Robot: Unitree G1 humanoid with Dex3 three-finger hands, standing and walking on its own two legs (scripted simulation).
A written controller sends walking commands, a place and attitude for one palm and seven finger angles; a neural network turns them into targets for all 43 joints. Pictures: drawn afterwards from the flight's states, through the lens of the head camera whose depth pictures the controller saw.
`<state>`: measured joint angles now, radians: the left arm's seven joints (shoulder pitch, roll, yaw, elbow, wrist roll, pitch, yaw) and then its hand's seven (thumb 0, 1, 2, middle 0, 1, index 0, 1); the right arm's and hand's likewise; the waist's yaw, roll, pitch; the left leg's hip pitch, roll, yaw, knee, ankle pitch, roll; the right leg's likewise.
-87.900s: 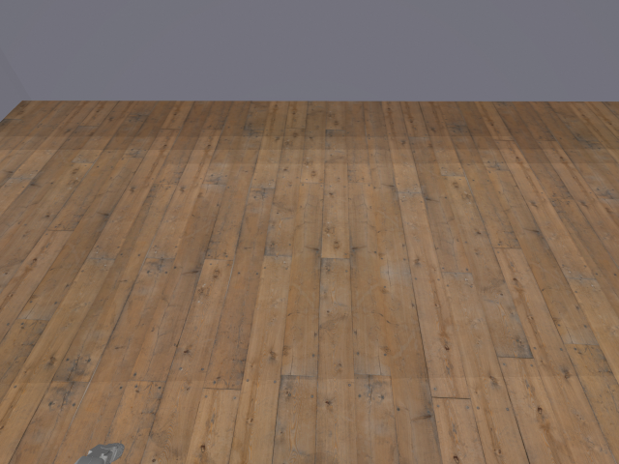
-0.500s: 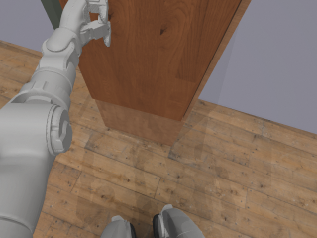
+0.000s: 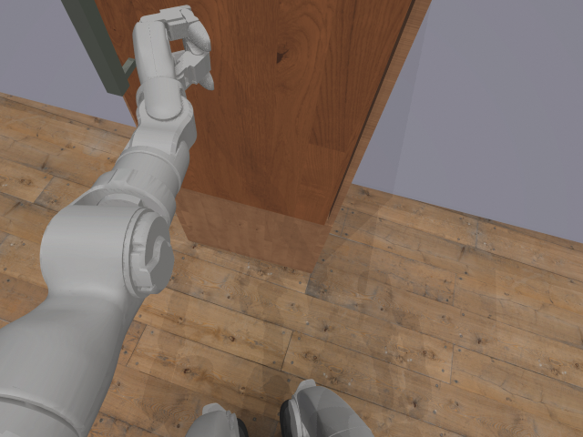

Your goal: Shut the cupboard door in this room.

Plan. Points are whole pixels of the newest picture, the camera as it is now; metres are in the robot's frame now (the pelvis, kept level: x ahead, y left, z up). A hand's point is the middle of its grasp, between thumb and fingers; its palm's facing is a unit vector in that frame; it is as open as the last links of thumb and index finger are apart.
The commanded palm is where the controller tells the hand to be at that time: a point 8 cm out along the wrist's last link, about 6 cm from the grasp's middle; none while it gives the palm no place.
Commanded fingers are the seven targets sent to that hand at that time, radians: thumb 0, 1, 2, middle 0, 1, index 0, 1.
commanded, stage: pull the fist back off the door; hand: left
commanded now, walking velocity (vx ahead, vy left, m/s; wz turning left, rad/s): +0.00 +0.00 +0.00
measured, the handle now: (104, 30) +0.64 +0.12 +0.13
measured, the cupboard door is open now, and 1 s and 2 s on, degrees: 0 0 0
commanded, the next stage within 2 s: draw the hand back to the body in 0.52 s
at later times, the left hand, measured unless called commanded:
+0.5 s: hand (208, 109) +0.48 +0.01 +0.14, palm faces +0.01 -1.00 -0.02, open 3.1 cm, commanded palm +0.47 +0.06 +0.14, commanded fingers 0.00 0.90 0.90 -1.30 -1.50 -1.30 -1.50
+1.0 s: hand (135, 152) +0.42 +0.08 +0.16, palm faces +0.06 -1.00 -0.02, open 3.1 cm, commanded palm +0.37 +0.13 +0.17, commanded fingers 0.00 0.90 0.90 -1.30 -1.50 -1.30 -1.50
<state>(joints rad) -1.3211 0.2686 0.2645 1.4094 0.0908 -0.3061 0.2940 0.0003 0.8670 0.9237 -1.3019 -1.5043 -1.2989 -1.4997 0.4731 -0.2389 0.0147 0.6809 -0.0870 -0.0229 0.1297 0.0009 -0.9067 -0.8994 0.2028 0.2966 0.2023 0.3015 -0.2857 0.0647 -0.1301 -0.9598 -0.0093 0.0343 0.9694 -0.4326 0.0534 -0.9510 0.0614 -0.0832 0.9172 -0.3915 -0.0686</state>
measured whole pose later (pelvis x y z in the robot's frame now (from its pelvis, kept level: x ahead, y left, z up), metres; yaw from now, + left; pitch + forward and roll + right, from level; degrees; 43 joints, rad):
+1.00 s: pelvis +0.01 -0.02 +0.04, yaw -1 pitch +7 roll +1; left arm -0.47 0.12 0.11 0.62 -0.12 -0.26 0.09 0.02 0.90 0.90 -1.30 -1.50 -1.30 -1.50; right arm 0.38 -0.26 -0.01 0.63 0.03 0.04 0.02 0.01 -0.91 -0.90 0.20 0.30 0.20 0.30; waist -0.06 0.05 -0.09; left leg -0.45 -0.01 0.06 0.67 -0.34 0.03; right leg -0.48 0.07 -0.03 0.67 -0.32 -0.08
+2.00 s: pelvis +0.02 +0.02 +0.07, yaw +2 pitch -4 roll -1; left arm 0.47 0.33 0.35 -0.35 -0.07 -0.07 0.11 0.02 0.89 0.90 -0.27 -0.38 -0.27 -0.37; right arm 0.22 -0.26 0.01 0.63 0.02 -0.04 -0.05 0.01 -0.90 -0.90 0.20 0.30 0.20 0.30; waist 0.07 0.09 -0.02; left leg -0.10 -0.07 0.01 0.41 -0.24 0.08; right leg -0.09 0.02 -0.06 0.38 -0.23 -0.03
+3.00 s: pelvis -0.04 +0.04 +0.05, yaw +0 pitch +0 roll -1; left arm 0.53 0.41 0.44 -0.47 -0.04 -0.19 0.13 0.01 0.89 0.90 -0.22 -0.31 -0.21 -0.30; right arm 0.22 -0.23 0.00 0.53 0.02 0.02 -0.08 0.01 -0.90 -0.90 0.20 0.30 0.20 0.30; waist 0.00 0.01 -0.01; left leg -0.36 -0.07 0.08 0.60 -0.25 0.12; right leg -0.38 0.01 -0.02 0.59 -0.22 0.00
